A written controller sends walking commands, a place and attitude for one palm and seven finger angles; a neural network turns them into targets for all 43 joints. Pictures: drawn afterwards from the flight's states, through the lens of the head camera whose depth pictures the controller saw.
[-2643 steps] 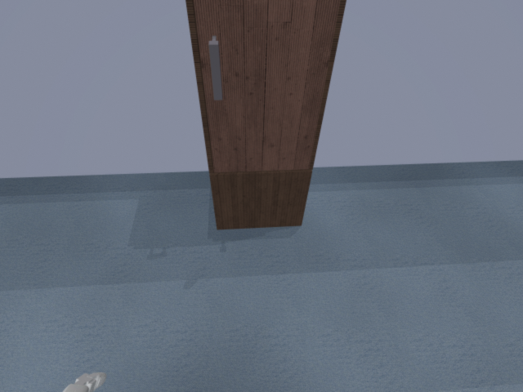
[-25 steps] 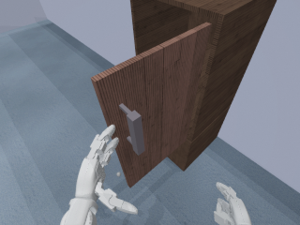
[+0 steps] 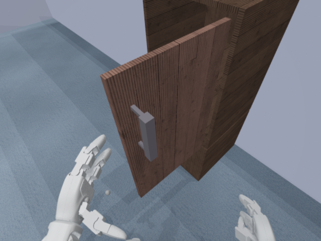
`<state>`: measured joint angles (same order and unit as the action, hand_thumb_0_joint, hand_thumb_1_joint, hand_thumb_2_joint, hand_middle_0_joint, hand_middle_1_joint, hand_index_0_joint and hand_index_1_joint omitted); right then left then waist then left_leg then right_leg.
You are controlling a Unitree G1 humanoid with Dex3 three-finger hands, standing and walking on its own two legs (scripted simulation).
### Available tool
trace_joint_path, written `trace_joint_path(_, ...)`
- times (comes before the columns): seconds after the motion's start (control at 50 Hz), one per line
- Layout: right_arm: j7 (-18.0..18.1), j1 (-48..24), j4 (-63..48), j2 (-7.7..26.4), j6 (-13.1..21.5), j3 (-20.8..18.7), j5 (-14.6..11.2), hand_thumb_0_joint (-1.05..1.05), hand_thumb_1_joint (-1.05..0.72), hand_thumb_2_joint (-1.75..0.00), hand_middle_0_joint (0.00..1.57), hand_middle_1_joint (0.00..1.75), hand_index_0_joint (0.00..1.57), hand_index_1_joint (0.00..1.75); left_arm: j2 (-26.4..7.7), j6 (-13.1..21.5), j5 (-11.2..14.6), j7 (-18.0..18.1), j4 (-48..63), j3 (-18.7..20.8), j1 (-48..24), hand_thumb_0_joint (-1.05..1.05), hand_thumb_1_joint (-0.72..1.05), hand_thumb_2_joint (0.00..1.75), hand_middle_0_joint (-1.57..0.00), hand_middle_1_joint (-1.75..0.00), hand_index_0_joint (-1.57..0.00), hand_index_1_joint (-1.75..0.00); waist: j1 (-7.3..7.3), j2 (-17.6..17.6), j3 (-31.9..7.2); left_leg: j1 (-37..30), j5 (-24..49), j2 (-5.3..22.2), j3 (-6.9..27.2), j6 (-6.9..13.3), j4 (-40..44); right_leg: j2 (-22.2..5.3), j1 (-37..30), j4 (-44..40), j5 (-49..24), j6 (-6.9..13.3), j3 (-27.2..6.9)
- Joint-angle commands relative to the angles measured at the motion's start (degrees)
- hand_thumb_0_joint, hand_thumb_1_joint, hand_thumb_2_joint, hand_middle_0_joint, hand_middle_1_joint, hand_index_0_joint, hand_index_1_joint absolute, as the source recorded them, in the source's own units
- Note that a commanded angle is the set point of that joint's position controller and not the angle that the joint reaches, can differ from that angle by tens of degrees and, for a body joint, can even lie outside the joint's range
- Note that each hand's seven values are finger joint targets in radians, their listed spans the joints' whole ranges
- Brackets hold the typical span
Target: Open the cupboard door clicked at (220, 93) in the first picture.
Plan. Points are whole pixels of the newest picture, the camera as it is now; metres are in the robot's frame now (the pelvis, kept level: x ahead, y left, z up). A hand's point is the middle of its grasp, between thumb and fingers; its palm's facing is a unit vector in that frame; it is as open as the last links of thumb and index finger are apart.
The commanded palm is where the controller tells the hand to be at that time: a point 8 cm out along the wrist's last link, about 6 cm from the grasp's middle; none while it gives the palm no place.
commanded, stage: draw the hand back to the body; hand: left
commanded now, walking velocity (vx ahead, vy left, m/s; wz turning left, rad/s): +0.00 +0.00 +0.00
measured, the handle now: (143, 133) +0.35 +0.07 +0.10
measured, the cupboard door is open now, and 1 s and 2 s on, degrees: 88 88 88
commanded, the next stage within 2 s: step back with the hand held close in 1.46 s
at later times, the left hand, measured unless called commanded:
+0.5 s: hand (58, 185) +0.20 +0.20 +0.14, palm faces +0.12 -0.97 -0.21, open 15.6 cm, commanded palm +0.16 +0.25 +0.16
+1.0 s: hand (12, 157) +0.22 +0.27 +0.19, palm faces +0.38 -0.84 -0.40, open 10.0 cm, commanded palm +0.17 +0.32 +0.21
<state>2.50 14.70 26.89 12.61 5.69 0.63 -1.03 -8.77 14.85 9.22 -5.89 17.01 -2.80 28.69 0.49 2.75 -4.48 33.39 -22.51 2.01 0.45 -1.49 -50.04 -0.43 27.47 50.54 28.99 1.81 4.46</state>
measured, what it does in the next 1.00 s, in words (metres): stands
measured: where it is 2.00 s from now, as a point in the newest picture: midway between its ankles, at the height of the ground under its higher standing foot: outside the picture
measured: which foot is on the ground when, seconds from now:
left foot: down 0.00-1.00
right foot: down 0.00-1.00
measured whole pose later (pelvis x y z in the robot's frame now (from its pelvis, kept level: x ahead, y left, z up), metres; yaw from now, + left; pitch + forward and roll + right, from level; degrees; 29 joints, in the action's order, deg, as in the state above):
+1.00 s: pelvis +0.03 +0.03 +0.05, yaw -2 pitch -3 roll +0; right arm 4.8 10.8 35.4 12.2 5.5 2.1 0.5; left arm -19.1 3.8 2.9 6.9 24.5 15.9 28.9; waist 3.6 2.4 0.8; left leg 8.8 -13.8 0.1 -2.7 0.9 -25.3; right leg -1.6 2.7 22.7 17.3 -0.9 1.9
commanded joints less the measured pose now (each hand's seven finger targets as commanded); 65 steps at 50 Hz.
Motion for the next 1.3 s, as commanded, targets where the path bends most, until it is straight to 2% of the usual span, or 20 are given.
trace_joint_path(0.0,0.6,-5.5,-10.0,5.1,3.7,-1.2,-0.6,0.00,-0.90,-0.90,0.20,0.30,0.20,0.30,-6.0,2.2,1.7,0.6,15.2,6.3,-3.1,0.00,-0.50,0.30,-0.15,-0.30,-0.15,-0.30,0.75,-2.0,-7.2,-8.8,9.3,-2.8,-0.2,2.8,6.5,0.5,-1.7,-11.8,-17.7,-1.7,-3.4)
trace_joint_path(0.04,0.8,-6.1,-9.9,5.3,4.0,-1.1,-0.8,0.00,-0.90,-0.90,0.20,0.30,0.20,0.30,-5.2,0.4,2.7,0.0,14.4,5.9,-3.0,0.00,-0.50,0.30,-0.15,-0.30,-0.15,-0.30,0.19,-4.1,-5.8,-8.8,8.4,-2.6,0.1,3.0,7.0,0.5,-1.5,-13.3,-16.5,-2.1,-3.7)
trace_joint_path(0.14,1.4,-6.8,-9.6,5.8,4.8,-0.7,-1.2,0.00,-0.90,-0.90,0.20,0.30,0.20,0.30,-7.2,-3.3,4.6,-2.2,14.9,8.9,-1.8,0.00,-0.50,0.30,-0.15,-0.30,-0.15,-0.30,0.96,-5.0,-4.3,-9.8,8.7,-2.6,0.4,3.0,8.8,0.6,-3.1,-14.8,-16.4,-2.1,-3.2)
trace_joint_path(0.18,1.4,-6.7,-9.6,5.8,5.2,-0.5,-1.3,0.00,-0.90,-0.90,0.20,0.30,0.20,0.30,-7.7,-3.9,4.9,-2.8,17.2,9.3,-2.1,0.00,-0.50,0.30,-0.15,-0.30,-0.15,-0.30,1.22,-2.2,-4.7,-11.4,9.6,-2.5,0.4,2.9,9.9,1.0,-3.2,-14.6,-17.4,-1.8,-2.1)
trace_joint_path(0.26,1.5,-6.4,-9.2,5.8,6.4,-0.4,-1.4,0.00,-0.90,-0.90,0.20,0.30,0.20,0.30,-8.6,-3.8,5.6,-3.2,20.3,10.7,-2.7,0.00,-0.50,0.30,-0.15,-0.30,-0.15,-0.30,1.24,-0.2,-4.3,-13.5,11.2,-2.4,0.8,2.8,11.0,1.6,-3.3,-14.2,-18.6,-1.5,-0.7)
trace_joint_path(0.36,1.7,-6.3,-8.2,6.3,7.1,-0.4,-1.5,0.00,-0.90,-0.90,0.20,0.30,0.20,0.30,-9.8,-5.2,6.3,-4.0,19.9,12.7,-2.8,0.00,-0.32,0.37,-0.16,-0.30,-0.16,-0.30,1.24,-1.6,-3.3,-14.2,10.0,-2.2,1.5,2.7,12.3,1.8,-3.7,-15.2,-16.9,-1.5,-0.1)
trace_joint_path(0.38,3.2,-7.6,-8.3,5.9,6.2,0.0,-0.7,0.00,-0.90,-0.90,0.20,0.30,0.20,0.30,-16.8,-5.4,-1.7,3.0,24.1,13.3,-5.4,0.00,-0.29,0.39,-0.16,-0.30,-0.16,-0.30,2.93,-0.6,-2.4,-16.1,9.9,-2.2,0.3,2.8,14.3,0.4,-4.8,-20.2,-16.0,-0.9,-3.5)
trace_joint_path(0.4,3.7,-7.0,-7.7,4.9,6.0,0.5,-0.1,0.00,-0.90,-0.90,0.20,0.30,0.20,0.30,-12.5,-6.3,-2.5,6.2,21.7,11.7,-2.7,0.00,-0.26,0.40,-0.16,-0.30,-0.16,-0.30,1.73,-1.2,0.2,-17.2,9.3,-2.3,0.2,2.7,15.1,0.1,-4.4,-21.8,-14.4,-1.0,-2.7)
trace_joint_path(0.42,3.8,-7.3,-7.5,5.1,5.8,0.5,0.1,0.00,-0.90,-0.90,0.20,0.30,0.20,0.30,-12.2,-7.0,-3.0,7.6,20.9,11.9,-1.9,0.00,-0.22,0.42,-0.16,-0.30,-0.16,-0.30,1.91,-4.1,0.9,-17.2,8.7,-2.2,0.5,2.8,15.4,0.1,-4.4,-22.9,-13.3,-1.2,-2.6)
trace_joint_path(0.44,3.9,-7.3,-6.9,4.9,5.3,0.6,0.1,0.00,-0.90,-0.90,0.20,0.30,0.20,0.30,-11.1,-7.6,-4.0,8.6,20.0,11.0,-0.9,0.00,-0.18,0.43,-0.16,-0.30,-0.16,-0.30,1.58,-2.2,1.0,-18.4,8.7,-1.9,0.2,2.9,16.1,-0.1,-5.2,-22.8,-13.1,-1.2,-2.4)
trace_joint_path(0.56,4.1,-9.3,-4.8,5.2,4.6,0.8,1.0,0.00,-0.90,-0.90,0.20,0.30,0.20,0.30,-14.2,-7.3,-6.3,12.5,21.8,14.1,-3.2,0.00,0.02,0.52,-0.17,-0.30,-0.17,-0.30,2.02,1.0,0.0,-23.8,11.6,-1.3,0.4,2.7,21.7,0.1,-11.2,-25.7,-15.4,-0.9,-1.6)
trace_joint_path(0.6,3.9,-9.4,-4.2,5.3,4.8,0.9,1.3,0.00,-0.90,-0.90,0.20,0.30,0.20,0.30,-14.8,-7.1,-6.7,13.1,22.9,14.7,-3.8,0.00,0.09,0.55,-0.17,-0.30,-0.17,-0.30,2.19,2.7,-1.1,-25.4,13.7,-1.3,0.6,2.6,23.1,0.2,-13.4,-26.1,-17.2,-0.8,-1.3)
trace_joint_path(0.62,4.0,-9.7,-3.6,5.5,4.9,0.9,1.4,0.00,-0.90,-0.90,0.20,0.30,0.20,0.30,-16.3,-7.2,-6.9,13.5,22.2,16.2,-3.7,0.00,0.13,0.57,-0.17,-0.30,-0.17,-0.30,2.47,2.0,-1.0,-25.7,14.7,-1.2,0.5,2.5,23.8,0.2,-14.7,-26.7,-18.2,-0.8,-1.4)
trace_joint_path(0.68,3.7,-10.0,-2.8,5.4,4.7,0.6,1.5,0.00,-0.90,-0.90,0.20,0.30,0.20,0.30,-15.8,-7.4,-6.6,13.8,21.2,17.5,-1.7,0.00,0.23,0.62,-0.18,-0.30,-0.18,-0.30,2.60,-0.5,-0.9,-27.4,18.0,-0.9,0.3,2.5,25.2,0.4,-16.6,-27.5,-21.2,-1.0,-1.0)
trace_joint_path(0.74,3.4,-10.5,-2.1,5.6,4.2,0.4,1.5,0.00,-0.90,-0.90,0.20,0.30,0.20,0.30,-16.0,-7.5,-6.5,13.7,19.8,18.8,-2.1,0.00,0.34,0.66,-0.18,-0.30,-0.18,-0.30,2.76,-0.3,1.2,-27.4,19.3,-0.7,0.1,2.3,26.7,0.5,-17.9,-28.6,-22.2,-1.0,-1.1)
trace_joint_path(0.84,2.8,-10.4,-1.3,5.9,3.6,-0.2,1.6,0.00,-0.90,-0.90,0.20,0.30,0.20,0.30,-17.6,-7.3,-6.6,13.8,20.0,22.2,-1.9,0.00,0.51,0.74,-0.19,-0.30,-0.19,-0.30,3.29,0.8,-0.7,-29.7,25.5,-0.5,-0.2,2.1,27.4,0.5,-20.7,-29.0,-26.4,-0.9,-1.2)
trace_joint_path(1.06,2.7,-11.0,-0.1,5.9,1.8,-1.4,1.3,0.00,-0.90,-0.90,0.20,0.30,0.20,0.30,-22.2,-7.3,-5.5,14.2,18.3,30.2,-6.0,0.00,0.90,0.90,-0.20,-0.30,-0.20,-0.30,3.45,0.8,0.2,-31.3,27.2,-0.8,-1.8,2.4,27.5,0.5,-21.8,-31.2,-30.8,-1.2,-1.7)
trace_joint_path(1.12,2.4,-11.2,0.0,6.2,1.7,-1.5,1.3,0.00,-0.90,-0.90,0.20,0.30,0.20,0.30,-18.7,-7.7,-5.7,13.7,16.1,26.6,-5.1,0.00,0.90,0.90,-0.20,-0.30,-0.20,-0.30,3.10,1.9,1.4,-31.4,26.7,-0.8,-2.0,2.4,27.8,0.5,-21.1,-31.8,-30.0,-1.3,-1.6)
trace_joint_path(1.14,2.3,-11.0,0.0,6.2,1.6,-1.6,1.3,0.00,-0.90,-0.90,0.20,0.30,0.20,0.30,-18.3,-7.8,-5.4,13.6,15.6,26.2,-4.7,0.00,0.90,0.90,-0.20,-0.30,-0.20,-0.30,2.98,0.5,1.7,-31.4,26.4,-0.8,-2.0,2.6,28.0,0.5,-21.0,-31.8,-30.0,-1.5,-1.6)
trace_joint_path(1.28,2.7,-11.7,-0.1,6.0,1.8,-1.9,1.5,0.00,-0.90,-0.90,0.20,0.30,0.20,0.30,-22.1,-6.8,-5.6,14.0,18.9,29.1,-5.6,0.00,0.90,0.90,-0.20,-0.30,-0.20,-0.30,3.80,-1.4,-1.3,-32.1,26.3,-1.4,-2.4,3.0,27.5,0.4,-22.7,-31.8,-32.2,-1.6,-2.0)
